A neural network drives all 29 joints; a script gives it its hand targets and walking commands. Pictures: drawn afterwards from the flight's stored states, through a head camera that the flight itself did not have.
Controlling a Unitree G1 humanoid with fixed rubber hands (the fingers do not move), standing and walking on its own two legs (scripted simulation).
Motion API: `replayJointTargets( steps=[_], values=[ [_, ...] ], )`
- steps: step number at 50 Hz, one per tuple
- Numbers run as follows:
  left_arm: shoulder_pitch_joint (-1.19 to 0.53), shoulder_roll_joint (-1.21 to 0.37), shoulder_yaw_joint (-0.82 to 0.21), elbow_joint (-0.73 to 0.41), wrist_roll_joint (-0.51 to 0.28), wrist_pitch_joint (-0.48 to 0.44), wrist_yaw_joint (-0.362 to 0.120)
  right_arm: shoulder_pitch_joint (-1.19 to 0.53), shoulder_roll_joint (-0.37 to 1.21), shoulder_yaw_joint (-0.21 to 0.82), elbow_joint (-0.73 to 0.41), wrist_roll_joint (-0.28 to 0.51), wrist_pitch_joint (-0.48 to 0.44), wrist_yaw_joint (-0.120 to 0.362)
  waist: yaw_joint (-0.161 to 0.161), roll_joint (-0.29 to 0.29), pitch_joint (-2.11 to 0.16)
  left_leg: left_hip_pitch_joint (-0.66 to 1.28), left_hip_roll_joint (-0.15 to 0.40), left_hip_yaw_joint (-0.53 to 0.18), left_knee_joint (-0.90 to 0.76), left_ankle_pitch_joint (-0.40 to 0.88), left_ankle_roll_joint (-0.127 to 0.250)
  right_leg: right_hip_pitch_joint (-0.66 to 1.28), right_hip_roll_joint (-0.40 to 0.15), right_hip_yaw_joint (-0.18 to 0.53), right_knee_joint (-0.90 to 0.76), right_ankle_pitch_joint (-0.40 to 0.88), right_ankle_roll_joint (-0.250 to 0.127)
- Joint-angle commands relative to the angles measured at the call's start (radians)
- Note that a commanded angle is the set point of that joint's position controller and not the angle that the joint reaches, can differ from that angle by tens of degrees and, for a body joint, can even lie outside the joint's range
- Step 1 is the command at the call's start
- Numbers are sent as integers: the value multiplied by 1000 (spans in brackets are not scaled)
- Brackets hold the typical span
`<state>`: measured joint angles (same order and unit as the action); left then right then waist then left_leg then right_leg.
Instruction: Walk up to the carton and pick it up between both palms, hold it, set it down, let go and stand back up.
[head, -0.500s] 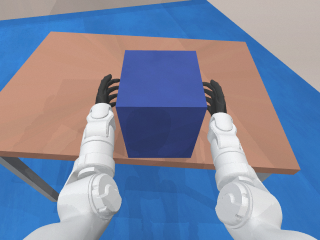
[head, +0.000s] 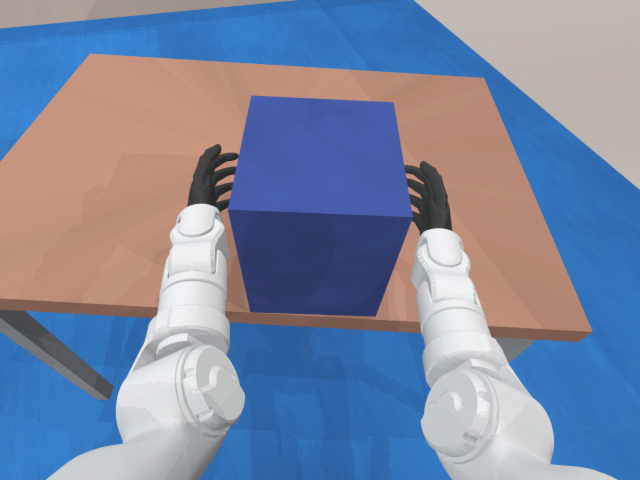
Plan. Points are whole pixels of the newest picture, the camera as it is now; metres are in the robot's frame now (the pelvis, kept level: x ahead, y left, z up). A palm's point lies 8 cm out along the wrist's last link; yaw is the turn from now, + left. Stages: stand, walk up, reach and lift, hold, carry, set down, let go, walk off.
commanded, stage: set down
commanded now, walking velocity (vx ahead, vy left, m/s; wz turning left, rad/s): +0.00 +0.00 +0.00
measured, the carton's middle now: (317, 213) +0.48 +0.06 +0.03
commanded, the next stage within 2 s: none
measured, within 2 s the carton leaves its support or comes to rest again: neither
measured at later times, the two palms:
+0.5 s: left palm (207, 205) +0.42 +0.20 +0.09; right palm (430, 223) +0.43 -0.09 +0.09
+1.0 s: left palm (207, 207) +0.42 +0.20 +0.09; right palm (431, 223) +0.43 -0.09 +0.09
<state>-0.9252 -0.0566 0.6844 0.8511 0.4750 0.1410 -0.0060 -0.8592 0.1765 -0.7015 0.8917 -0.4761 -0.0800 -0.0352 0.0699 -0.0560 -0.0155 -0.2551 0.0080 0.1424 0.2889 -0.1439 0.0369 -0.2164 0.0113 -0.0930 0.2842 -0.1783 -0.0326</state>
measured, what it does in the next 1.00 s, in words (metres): stands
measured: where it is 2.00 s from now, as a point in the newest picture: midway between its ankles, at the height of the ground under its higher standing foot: outside the picture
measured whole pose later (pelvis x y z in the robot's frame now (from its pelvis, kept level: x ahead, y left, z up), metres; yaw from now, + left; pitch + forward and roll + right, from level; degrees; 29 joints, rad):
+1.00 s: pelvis +0.00 +0.00 +0.00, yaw +0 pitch +8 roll +0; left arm -0.91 -0.08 0.76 0.81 0.53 0.05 -0.04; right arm -0.86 0.22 -0.71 0.80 -0.54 -0.06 -0.02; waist 0.07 -0.05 -0.02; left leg -0.29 0.01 0.15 0.28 -0.14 0.04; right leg -0.26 0.01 -0.09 0.29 -0.18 -0.03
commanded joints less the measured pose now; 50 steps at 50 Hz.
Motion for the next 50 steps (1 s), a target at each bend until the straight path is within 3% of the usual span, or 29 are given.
replayJointTargets(
  steps=[1,7,10,20,25,28,29,31,32,36,50],
  values=[
    [-477,-317,-164,-1,-7,-45,-88,-542,397,234,0,-27,-22,133,38,42,-504,242,15,6,51,472,0,144,-20,-5,18,250,96],
    [-474,-310,-150,-1,-5,-49,-97,-513,389,208,2,-47,-16,126,18,30,-483,231,11,12,46,439,2,143,-19,-3,14,238,96],
    [-463,-315,-151,-3,8,-47,-100,-496,380,188,11,-58,-14,129,6,53,-450,260,15,3,52,487,-7,105,-8,-13,8,209,94],
    [-392,-340,-144,-9,38,-57,-99,-455,375,182,10,-75,-22,138,19,83,-443,322,21,-1,97,618,-14,29,1,-14,-3,188,85],
    [-361,-320,-124,12,37,-60,-110,-435,387,207,-6,-67,-7,129,27,40,-409,244,19,-1,70,540,7,79,-12,0,12,226,101],
    [-367,-319,-122,18,45,-61,-114,-427,394,209,-5,-70,0,126,15,54,-396,252,18,-2,64,522,6,64,-14,-2,6,220,102],
    [-370,-315,-116,16,45,-66,-116,-422,390,207,0,-74,2,126,14,34,-391,234,18,-5,62,515,11,66,-12,-4,5,203,101],
    [-376,-317,-115,20,44,-73,-116,-425,391,208,-9,-74,1,127,31,41,-399,228,22,-1,64,511,10,64,-13,-3,6,192,99],
    [-364,-322,-116,14,47,-73,-118,-413,389,198,-8,-78,5,125,17,47,-391,227,16,4,59,489,12,72,-16,-2,-1,196,100],
    [-353,-307,-100,18,55,-76,-122,-399,397,200,-16,-75,16,121,28,40,-392,220,18,8,62,492,12,78,-16,5,6,209,103],
    [-341,-292,-98,26,61,-96,-118,-374,376,200,-4,-76,32,123,23,48,-395,222,10,-3,62,495,18,35,-13,5,4,168,94]
  ],
)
